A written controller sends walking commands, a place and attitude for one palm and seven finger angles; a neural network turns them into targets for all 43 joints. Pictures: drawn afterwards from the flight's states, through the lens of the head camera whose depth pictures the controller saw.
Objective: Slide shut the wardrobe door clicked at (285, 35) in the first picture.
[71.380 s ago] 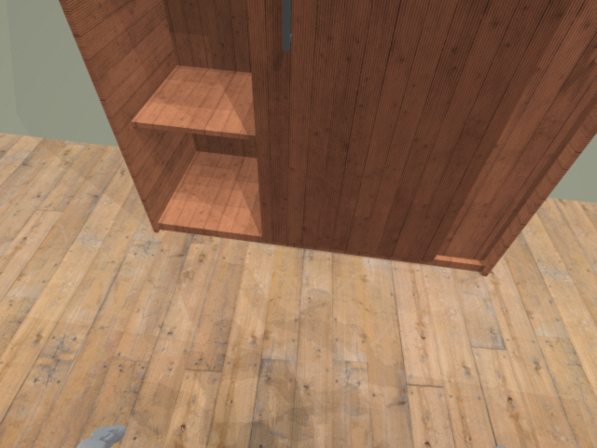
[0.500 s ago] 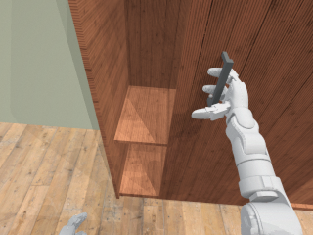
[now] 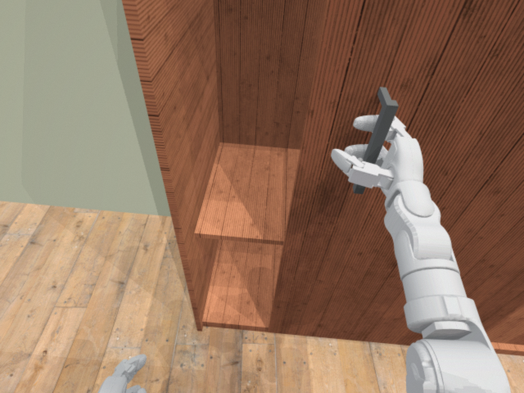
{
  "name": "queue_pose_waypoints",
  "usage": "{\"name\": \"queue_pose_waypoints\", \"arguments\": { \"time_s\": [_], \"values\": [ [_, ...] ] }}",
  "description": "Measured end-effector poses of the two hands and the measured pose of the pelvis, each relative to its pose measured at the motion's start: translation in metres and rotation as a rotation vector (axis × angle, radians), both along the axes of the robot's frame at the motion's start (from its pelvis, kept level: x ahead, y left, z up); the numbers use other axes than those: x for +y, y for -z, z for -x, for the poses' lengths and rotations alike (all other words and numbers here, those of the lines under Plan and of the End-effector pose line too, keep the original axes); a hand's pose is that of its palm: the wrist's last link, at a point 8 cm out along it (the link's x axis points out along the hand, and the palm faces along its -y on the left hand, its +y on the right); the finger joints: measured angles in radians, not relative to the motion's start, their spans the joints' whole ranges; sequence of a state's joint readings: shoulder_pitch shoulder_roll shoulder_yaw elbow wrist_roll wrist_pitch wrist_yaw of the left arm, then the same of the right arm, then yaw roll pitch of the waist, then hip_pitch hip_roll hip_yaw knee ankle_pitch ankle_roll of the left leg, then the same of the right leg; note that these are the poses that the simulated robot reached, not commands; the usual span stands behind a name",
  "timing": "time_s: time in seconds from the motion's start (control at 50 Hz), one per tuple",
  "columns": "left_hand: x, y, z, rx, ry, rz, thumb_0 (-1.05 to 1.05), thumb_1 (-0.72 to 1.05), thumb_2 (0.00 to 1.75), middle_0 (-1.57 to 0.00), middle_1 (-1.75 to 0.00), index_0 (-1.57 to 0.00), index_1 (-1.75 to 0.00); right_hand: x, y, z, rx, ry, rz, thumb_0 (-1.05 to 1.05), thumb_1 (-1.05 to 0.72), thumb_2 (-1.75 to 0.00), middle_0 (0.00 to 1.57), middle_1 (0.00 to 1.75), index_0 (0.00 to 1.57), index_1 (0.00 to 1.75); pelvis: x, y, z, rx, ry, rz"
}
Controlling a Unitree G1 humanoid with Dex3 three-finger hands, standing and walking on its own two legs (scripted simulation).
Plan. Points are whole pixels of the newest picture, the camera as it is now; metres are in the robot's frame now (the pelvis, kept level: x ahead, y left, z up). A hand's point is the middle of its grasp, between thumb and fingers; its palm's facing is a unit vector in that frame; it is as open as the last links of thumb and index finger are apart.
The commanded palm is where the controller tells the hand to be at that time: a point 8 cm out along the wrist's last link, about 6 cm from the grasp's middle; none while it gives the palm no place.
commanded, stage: grip the handle and tug to test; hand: right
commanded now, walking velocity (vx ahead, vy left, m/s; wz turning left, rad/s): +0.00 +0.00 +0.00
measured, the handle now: (370, 144) +0.47 -0.13 +0.18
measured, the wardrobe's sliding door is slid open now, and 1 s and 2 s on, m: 0.25 0.25 0.24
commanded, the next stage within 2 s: tug the door sideways, standing still in 0.92 s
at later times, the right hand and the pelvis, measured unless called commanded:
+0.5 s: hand (360, 163) +0.41 -0.11 +0.18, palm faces +0.02 +1.00 +0.01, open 5.1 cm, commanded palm +0.38 -0.16 +0.18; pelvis +0.00 +0.00 +0.00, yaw +0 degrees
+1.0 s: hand (360, 166) +0.41 -0.11 +0.18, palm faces +0.01 +1.00 +0.00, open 5.5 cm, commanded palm +0.36 -0.15 +0.18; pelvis +0.03 +0.00 +0.00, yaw +1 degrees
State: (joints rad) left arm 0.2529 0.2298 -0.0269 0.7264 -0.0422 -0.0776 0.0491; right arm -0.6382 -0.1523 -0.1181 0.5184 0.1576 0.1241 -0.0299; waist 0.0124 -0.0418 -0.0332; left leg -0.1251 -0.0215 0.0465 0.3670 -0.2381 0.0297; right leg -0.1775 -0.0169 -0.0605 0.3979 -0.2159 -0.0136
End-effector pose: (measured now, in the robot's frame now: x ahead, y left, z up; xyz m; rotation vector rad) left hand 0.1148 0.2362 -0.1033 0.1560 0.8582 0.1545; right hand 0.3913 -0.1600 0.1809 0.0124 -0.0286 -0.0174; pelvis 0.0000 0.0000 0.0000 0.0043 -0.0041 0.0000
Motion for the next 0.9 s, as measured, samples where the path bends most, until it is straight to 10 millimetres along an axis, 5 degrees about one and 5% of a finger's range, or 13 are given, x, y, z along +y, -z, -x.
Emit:
{"name": "queue_pose_waypoints", "arguments": {
  "time_s": [0.26,0.7,0.9],
  "values": [
    [0.003,0.0,-0.001,-0.002,0.002,-0.001,0.01,0.9,0.9,-0.2,-0.3,-0.2,-0.3,-0.002,0.004,0.001,0.014,0.0,0.0,0.01,-0.78,-0.85,0.43,1.39,0.43,1.38,0.001,0.0,0.0,0.001,0.001,0.0],
    [0.002,-0.005,-0.012,-0.042,-0.003,0.016,0.01,0.9,0.9,-0.2,-0.3,-0.2,-0.3,-0.001,0.005,0.003,-0.002,0.002,-0.002,0.01,-0.79,-0.82,0.39,1.4,0.4,1.4,0.001,0.0,-0.007,-0.001,-0.014,0.002],
    [0.001,-0.008,-0.032,-0.05,0.006,0.021,0.01,0.9,0.9,-0.2,-0.3,-0.2,-0.3,-0.001,0.005,0.006,-0.011,-0.006,0.01,0.01,-0.8,-0.81,0.36,1.4,0.34,1.39,0.001,0.0,-0.02,0.001,-0.019,0.004]
  ]
}}
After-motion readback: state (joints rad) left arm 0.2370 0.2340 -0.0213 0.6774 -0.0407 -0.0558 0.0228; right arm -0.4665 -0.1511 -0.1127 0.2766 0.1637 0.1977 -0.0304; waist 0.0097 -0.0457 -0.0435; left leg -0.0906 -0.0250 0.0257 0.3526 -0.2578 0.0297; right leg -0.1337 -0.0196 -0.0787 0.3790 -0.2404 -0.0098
